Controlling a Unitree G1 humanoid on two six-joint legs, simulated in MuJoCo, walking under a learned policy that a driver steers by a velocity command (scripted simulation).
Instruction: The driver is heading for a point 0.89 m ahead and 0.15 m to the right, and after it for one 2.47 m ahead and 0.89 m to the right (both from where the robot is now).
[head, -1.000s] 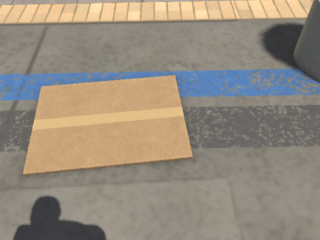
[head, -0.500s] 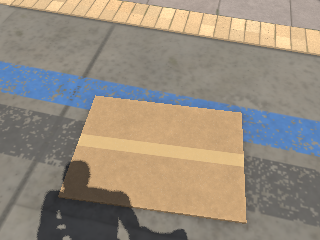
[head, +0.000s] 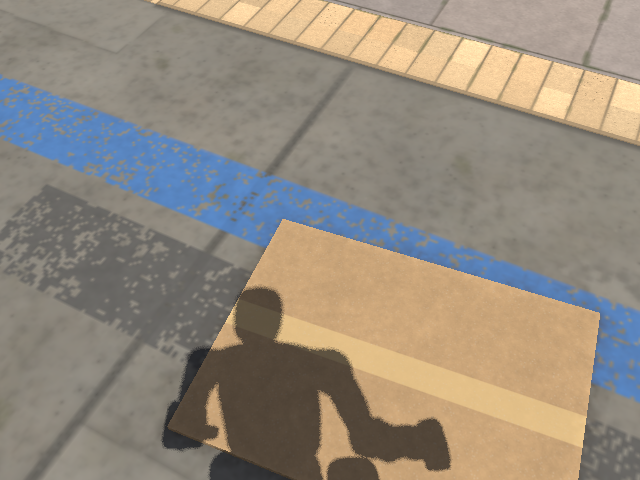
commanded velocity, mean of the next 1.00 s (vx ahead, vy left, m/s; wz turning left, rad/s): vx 0.07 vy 0.00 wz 0.04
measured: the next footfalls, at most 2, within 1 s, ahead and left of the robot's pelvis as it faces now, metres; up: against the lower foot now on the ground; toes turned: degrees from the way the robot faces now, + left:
left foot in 0.12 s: +0.07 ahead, +0.15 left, +0.00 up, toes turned -2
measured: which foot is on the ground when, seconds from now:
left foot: up 0.00-0.10, down 0.12-0.98, up 1.00-1.00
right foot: down 0.00-1.00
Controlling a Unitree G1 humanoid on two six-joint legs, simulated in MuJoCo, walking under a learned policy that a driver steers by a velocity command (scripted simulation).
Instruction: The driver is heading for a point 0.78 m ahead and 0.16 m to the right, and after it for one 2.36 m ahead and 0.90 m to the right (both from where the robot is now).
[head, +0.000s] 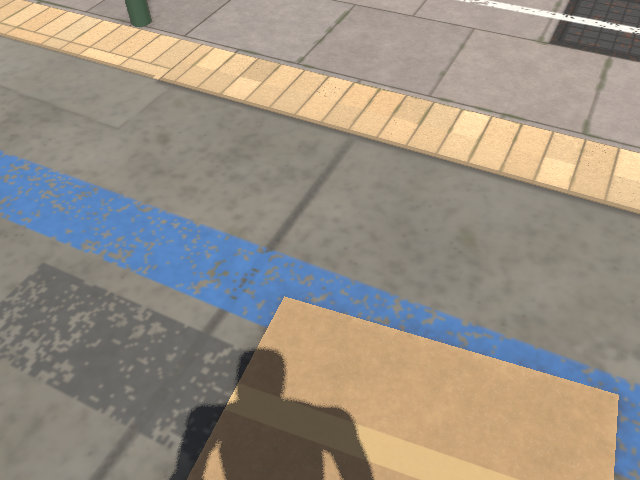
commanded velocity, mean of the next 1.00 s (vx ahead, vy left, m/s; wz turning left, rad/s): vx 0.18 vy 0.00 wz -0.25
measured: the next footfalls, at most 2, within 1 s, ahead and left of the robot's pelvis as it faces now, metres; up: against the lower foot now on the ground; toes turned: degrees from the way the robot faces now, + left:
left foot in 0.42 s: +0.38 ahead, +0.12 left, +0.02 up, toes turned +2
right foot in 0.84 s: +0.29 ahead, -0.09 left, +0.02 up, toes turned -10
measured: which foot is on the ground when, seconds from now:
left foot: up 0.00-0.40, down 0.42-0.84, up 0.86-1.00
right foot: down 0.00-0.44, up 0.46-0.82, down 0.84-1.00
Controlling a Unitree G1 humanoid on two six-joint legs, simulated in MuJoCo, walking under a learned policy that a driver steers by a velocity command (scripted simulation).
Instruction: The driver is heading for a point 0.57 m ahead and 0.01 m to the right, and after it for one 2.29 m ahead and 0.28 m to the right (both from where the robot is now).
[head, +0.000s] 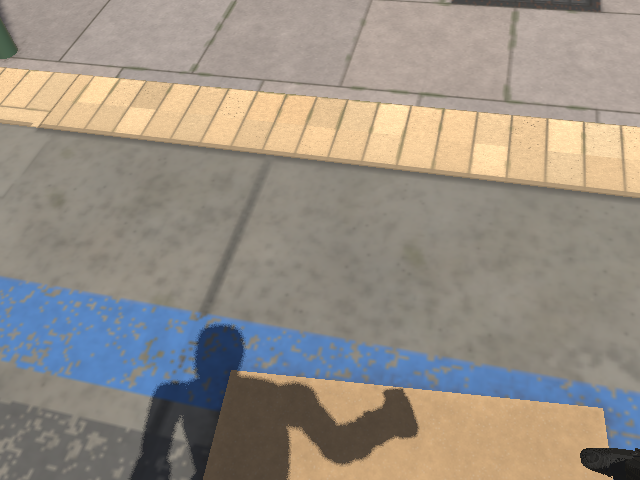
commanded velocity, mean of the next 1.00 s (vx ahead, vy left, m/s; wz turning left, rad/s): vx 0.20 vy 0.00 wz -0.15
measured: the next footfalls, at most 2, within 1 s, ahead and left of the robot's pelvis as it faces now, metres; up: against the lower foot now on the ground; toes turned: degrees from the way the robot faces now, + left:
left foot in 0.24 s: +0.07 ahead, +0.14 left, +0.00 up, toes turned -14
right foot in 0.60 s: -0.01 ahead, -0.11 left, -0.01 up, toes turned -16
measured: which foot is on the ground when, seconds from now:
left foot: up 0.00-0.22, down 0.24-0.60, up 0.62-1.00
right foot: down 0.00-0.24, up 0.26-0.58, down 0.60-1.00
